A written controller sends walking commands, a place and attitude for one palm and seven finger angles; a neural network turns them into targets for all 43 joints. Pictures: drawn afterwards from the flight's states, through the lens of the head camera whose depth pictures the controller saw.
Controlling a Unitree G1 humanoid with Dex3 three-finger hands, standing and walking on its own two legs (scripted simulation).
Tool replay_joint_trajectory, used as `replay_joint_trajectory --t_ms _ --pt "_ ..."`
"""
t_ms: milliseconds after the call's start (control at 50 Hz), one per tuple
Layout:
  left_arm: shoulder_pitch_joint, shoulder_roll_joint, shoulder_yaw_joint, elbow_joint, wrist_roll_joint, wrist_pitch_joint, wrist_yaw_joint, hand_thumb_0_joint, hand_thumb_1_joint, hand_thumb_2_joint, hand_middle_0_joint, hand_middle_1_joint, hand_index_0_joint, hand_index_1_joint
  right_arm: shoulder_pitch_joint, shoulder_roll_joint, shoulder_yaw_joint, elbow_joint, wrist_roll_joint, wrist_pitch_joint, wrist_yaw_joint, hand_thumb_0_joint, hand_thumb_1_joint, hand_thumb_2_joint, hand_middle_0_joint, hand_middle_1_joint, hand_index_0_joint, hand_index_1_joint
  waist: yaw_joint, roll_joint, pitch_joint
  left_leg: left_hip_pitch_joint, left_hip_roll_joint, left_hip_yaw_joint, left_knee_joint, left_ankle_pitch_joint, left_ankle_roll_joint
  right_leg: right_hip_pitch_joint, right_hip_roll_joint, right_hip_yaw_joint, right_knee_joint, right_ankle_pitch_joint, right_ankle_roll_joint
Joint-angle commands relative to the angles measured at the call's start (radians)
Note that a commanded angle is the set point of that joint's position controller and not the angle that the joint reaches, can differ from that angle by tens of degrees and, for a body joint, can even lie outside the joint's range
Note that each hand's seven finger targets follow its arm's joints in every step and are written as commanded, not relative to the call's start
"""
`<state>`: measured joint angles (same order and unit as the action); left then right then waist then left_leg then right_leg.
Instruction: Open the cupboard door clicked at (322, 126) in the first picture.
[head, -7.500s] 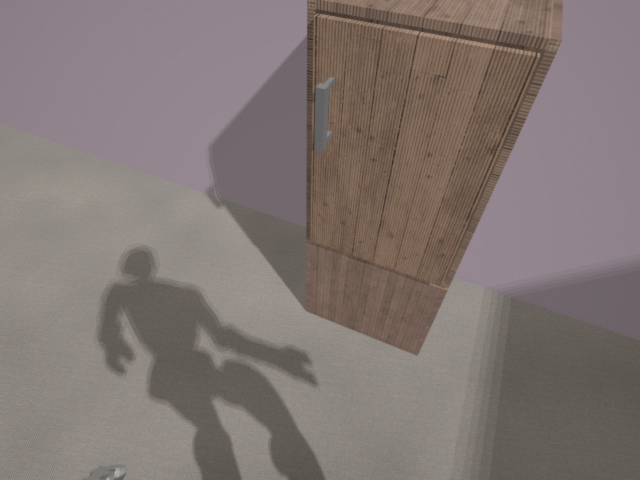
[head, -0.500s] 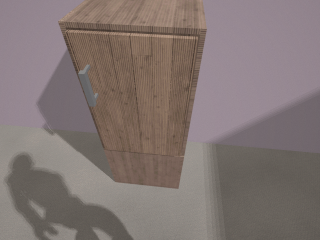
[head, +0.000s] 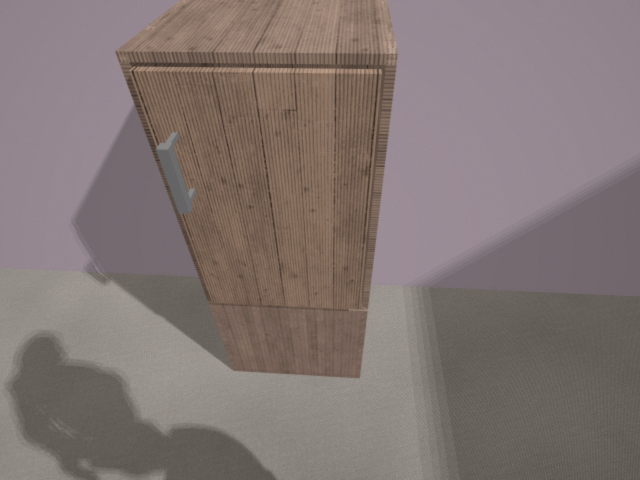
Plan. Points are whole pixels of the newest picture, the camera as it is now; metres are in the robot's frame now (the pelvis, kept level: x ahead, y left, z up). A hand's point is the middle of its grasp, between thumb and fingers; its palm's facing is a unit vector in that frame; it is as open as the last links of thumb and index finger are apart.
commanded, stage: look again from close up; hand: left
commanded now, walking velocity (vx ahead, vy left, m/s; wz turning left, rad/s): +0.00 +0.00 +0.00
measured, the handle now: (179, 173) +0.59 +0.28 +0.08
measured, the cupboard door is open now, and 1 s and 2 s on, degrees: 0 0 0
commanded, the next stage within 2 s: shuffle to correct the standing spot in 0.14 s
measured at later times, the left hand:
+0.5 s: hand out of the picture +0.01 +0.18 -0.17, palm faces +0.08 -0.98 -0.16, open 7.4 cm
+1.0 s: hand out of the picture +0.11 +0.23 -0.16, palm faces +0.02 -0.98 -0.20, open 7.4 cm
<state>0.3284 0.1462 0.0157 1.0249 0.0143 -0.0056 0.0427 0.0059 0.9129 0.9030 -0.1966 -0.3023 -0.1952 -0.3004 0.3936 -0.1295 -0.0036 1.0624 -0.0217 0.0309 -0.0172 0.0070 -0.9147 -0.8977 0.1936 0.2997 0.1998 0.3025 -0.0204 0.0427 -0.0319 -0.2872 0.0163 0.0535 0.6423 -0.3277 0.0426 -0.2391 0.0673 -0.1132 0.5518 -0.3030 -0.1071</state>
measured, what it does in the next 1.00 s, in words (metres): shifts its weight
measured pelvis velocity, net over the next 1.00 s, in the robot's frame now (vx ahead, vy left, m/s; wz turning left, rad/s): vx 0.04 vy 0.06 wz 0.00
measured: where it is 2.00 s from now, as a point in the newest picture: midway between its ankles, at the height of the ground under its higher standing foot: outside the picture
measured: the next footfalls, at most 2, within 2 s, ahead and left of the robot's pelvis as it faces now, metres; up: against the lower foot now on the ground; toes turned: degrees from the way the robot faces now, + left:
right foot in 1.04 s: +0.08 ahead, -0.08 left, +0.00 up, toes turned -2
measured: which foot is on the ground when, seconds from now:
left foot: down 0.00-1.00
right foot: down 0.00-0.64, up 0.66-1.00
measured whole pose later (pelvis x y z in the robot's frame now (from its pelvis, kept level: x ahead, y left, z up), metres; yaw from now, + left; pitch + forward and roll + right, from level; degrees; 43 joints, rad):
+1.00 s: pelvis +0.04 +0.06 +0.01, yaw +0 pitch -1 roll +0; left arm 0.17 0.15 0.02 1.01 0.01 0.03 0.04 0.01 0.91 0.90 -0.20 -0.30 -0.19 -0.30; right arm 0.28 -0.14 0.00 1.07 -0.02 -0.02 -0.05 0.01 -0.93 -0.90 0.20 0.30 0.20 0.30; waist -0.01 0.00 0.06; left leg -0.12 -0.08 0.10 0.42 -0.29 0.10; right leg -0.28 -0.05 -0.01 0.67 -0.37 0.00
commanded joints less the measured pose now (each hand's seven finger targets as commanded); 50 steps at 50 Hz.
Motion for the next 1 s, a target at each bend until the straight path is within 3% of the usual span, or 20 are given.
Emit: replay_joint_trajectory --t_ms 0,40,80,160,220,280,360,420,480,520,560,580,600,620,640,680,760,880,920,980 --pt "0.0 0.085 0.011 -0.042 0.002 -0.025 0.001 0.0 0.9 0.9 -0.2 -0.3 -0.2 -0.3 0.105 -0.023 0.003 -0.011 -0.002 -0.03 0.0 0.0 -0.9 -0.9 0.2 0.3 0.2 0.3 -0.022 -0.048 0.185 0.07 0.033 -0.051 -0.147 0.058 0.006 -0.223 -0.209 0.262 -0.295 -0.233 -0.017" --pt "0.027 0.068 0.006 -0.03 -0.005 -0.027 -0.004 0.0 0.9 0.9 -0.2 -0.3 -0.2 -0.3 0.09 -0.037 0.011 -0.009 -0.003 -0.045 -0.008 0.0 -0.9 -0.9 0.2 0.3 0.2 0.3 0.005 0.014 0.171 0.015 0.068 -0.096 -0.236 0.061 0.014 -0.118 -0.152 0.228 -0.238 -0.103 0.018" --pt "0.047 0.068 0.004 -0.005 -0.007 -0.026 -0.005 0.0 0.9 0.9 -0.2 -0.3 -0.2 -0.3 0.059 -0.039 0.014 0.001 0.002 -0.061 -0.014 0.0 -0.9 -0.9 0.2 0.3 0.2 0.3 0.03 0.069 0.135 -0.027 0.09 -0.122 -0.282 0.102 0.019 0.001 -0.14 0.19 -0.182 0.045 0.031" --pt "0.07 0.056 -0.006 0.027 -0.008 -0.029 -0.008 0.0 0.9 0.9 -0.2 -0.3 -0.2 -0.3 0.039 -0.054 0.016 0.007 0.007 -0.069 -0.022 0.0 -0.9 -0.9 0.2 0.3 0.2 0.3 0.032 -0.031 0.084 -0.006 0.087 -0.102 -0.276 0.133 0.016 0.078 -0.155 0.191 -0.173 0.142 0.036" --pt "0.071 0.047 -0.011 0.039 -0.008 -0.029 -0.007 0.0 0.9 0.9 -0.2 -0.3 -0.2 -0.3 0.033 -0.053 0.018 0.024 0.008 -0.069 -0.024 0.0 -0.9 -0.9 0.2 0.3 0.2 0.3 0.029 -0.04 0.092 0.023 0.088 -0.1 -0.279 0.164 0.015 0.066 -0.157 0.183 -0.17 0.171 0.038" --pt "0.076 0.063 -0.004 0.045 -0.003 -0.028 -0.004 0.0 0.9 0.9 -0.2 -0.3 -0.2 -0.3 0.023 -0.059 0.016 0.029 0.008 -0.061 -0.022 0.0 -0.9 -0.9 0.2 0.3 0.2 0.3 0.035 -0.013 0.11 0.015 0.077 -0.08 -0.264 0.137 0.011 0.064 -0.183 0.201 -0.165 0.142 0.024" --pt "0.098 0.099 0.015 0.046 0.0 -0.029 0.0 0.0 0.9 0.9 -0.2 -0.3 -0.2 -0.3 0.001 -0.068 0.01 0.008 0.007 -0.048 -0.016 0.0 -0.9 -0.9 0.2 0.3 0.2 0.3 0.039 -0.082 0.108 -0.039 0.034 -0.04 -0.189 0.065 -0.006 0.093 -0.267 0.292 -0.195 0.116 -0.013" --pt "0.111 0.122 0.03 0.045 0.004 -0.028 0.005 0.0 0.9 0.9 -0.2 -0.3 -0.2 -0.3 -0.017 -0.063 0.003 -0.008 0.007 -0.04 -0.014 0.0 -0.9 -0.9 0.2 0.3 0.2 0.3 0.041 -0.127 0.105 -0.065 0.013 -0.015 -0.11 0.04 -0.021 0.111 -0.347 0.358 -0.208 0.242 -0.052" --pt "0.112 0.138 0.045 0.036 0.009 -0.027 0.013 0.0 0.9 0.9 -0.2 -0.3 -0.2 -0.3 -0.033 -0.062 -0.005 -0.024 0.009 -0.035 -0.014 0.0 -0.9 -0.9 0.2 0.3 0.2 0.3 0.045 -0.136 0.099 -0.076 0.018 -0.011 -0.096 0.036 -0.029 0.129 -0.389 0.361 -0.163 0.414 -0.078" --pt "0.095 0.144 0.052 0.025 0.01 -0.019 0.015 0.0 0.9 0.9 -0.2 -0.3 -0.2 -0.3 -0.03 -0.069 -0.009 -0.03 0.009 -0.038 -0.012 0.0 -0.9 -0.9 0.2 0.3 0.2 0.3 0.039 -0.11 0.09 -0.019 0.025 -0.013 -0.155 0.12 -0.025 0.098 -0.365 0.311 -0.101 0.464 -0.06" --pt "0.075 0.127 0.052 0.007 0.008 -0.008 0.013 0.0 0.9 0.9 -0.2 -0.3 -0.2 -0.3 -0.01 -0.093 -0.013 -0.031 0.007 -0.041 -0.013 0.0 -0.9 -0.9 0.2 0.3 0.2 0.3 0.032 -0.026 0.062 0.096 0.073 -0.047 -0.19 0.349 -0.001 0.021 -0.276 0.207 -0.013 0.372 -0.011" --pt "0.056 0.105 0.048 -0.007 0.01 -0.001 0.014 0.0 0.9 0.9 -0.2 -0.3 -0.2 -0.3 0.008 -0.116 -0.021 -0.033 0.003 -0.04 -0.017 0.0 -0.9 -0.9 0.2 0.3 0.2 0.3 0.026 0.057 0.075 0.142 0.135 -0.12 -0.196 0.526 0.044 -0.052 -0.211 0.132 0.055 0.23 0.024" --pt "0.038 0.09 0.041 -0.018 0.008 0.007 0.015 0.0 0.9 0.9 -0.2 -0.3 -0.2 -0.3 0.029 -0.144 -0.024 -0.037 0.001 -0.039 -0.022 0.0 -0.9 -0.9 0.2 0.3 0.2 0.3 0.021 0.138 0.061 0.205 0.206 -0.202 -0.223 0.718 0.108 -0.131 -0.152 0.07 0.144 -0.033 0.06" --pt "0.007 0.083 0.035 -0.033 0.009 0.017 0.018 0.0 0.9 0.9 -0.2 -0.3 -0.2 -0.3 0.027 -0.146 -0.023 -0.044 0.004 -0.037 -0.025 0.0 -0.9 -0.9 0.2 0.3 0.2 0.3 0.016 0.158 0.077 0.234 0.244 -0.236 -0.264 0.844 0.164 -0.212 -0.122 0.058 0.266 -0.251 0.085" --pt "-0.012 0.08 0.035 -0.042 0.009 0.025 0.019 0.0 0.9 0.9 -0.2 -0.3 -0.2 -0.3 0.012 -0.144 -0.021 -0.053 0.004 -0.035 -0.026 0.0 -0.9 -0.9 0.2 0.3 0.2 0.3 0.016 0.125 0.07 0.243 0.255 -0.239 -0.275 0.862 0.195 -0.24 -0.129 0.073 0.363 -0.296 0.089" --pt "-0.031 0.072 0.031 -0.043 0.011 0.026 0.013 0.0 0.9 0.9 -0.2 -0.3 -0.2 -0.3 -0.02 -0.121 -0.016 -0.071 0.002 -0.045 -0.031 0.0 -0.9 -0.9 0.2 0.3 0.2 0.3 0.025 0.036 0.057 0.248 0.26 -0.242 -0.275 0.875 0.211 -0.263 -0.145 0.097 0.433 -0.253 0.091" --pt "-0.036 0.043 0.023 -0.03 0.008 0.032 0.007 0.0 0.9 0.9 -0.2 -0.3 -0.2 -0.3 -0.04 -0.137 -0.017 -0.075 -0.001 -0.06 -0.038 0.0 -0.9 -0.9 0.2 0.3 0.2 0.3 0.03 -0.065 0.048 0.234 0.248 -0.207 -0.305 0.897 0.172 -0.228 -0.146 0.118 0.433 -0.13 0.118" --pt "-0.089 0.052 0.014 -0.036 0.003 0.027 -0.001 0.0 0.9 0.9 -0.2 -0.3 -0.2 -0.3 -0.041 -0.135 -0.018 -0.035 -0.006 -0.065 -0.041 0.0 -0.9 -0.9 0.2 0.3 0.2 0.3 0.015 0.009 0.059 0.254 0.227 -0.178 -0.289 0.89 0.142 -0.13 -0.126 0.099 0.186 -0.105 0.112" --pt "-0.096 0.057 0.013 -0.038 0.001 0.026 -0.004 0.0 0.9 0.9 -0.2 -0.3 -0.2 -0.3 -0.037 -0.144 -0.021 -0.026 -0.005 -0.062 -0.038 0.0 -0.9 -0.9 0.2 0.3 0.2 0.3 0.011 0.028 0.044 0.258 0.217 -0.168 -0.283 0.825 0.132 -0.092 -0.116 0.091 0.117 -0.083 0.109" --pt "-0.08 0.07 0.014 -0.027 0.002 0.014 -0.005 0.0 0.9 0.9 -0.2 -0.3 -0.2 -0.3 -0.051 -0.131 -0.018 -0.013 0.0 -0.06 -0.035 0.0 -0.9 -0.9 0.2 0.3 0.2 0.3 0.03 0.016 0.059 0.185 0.178 -0.151 -0.25 0.654 0.087 0.02 -0.118 0.11 -0.079 0.052 0.099"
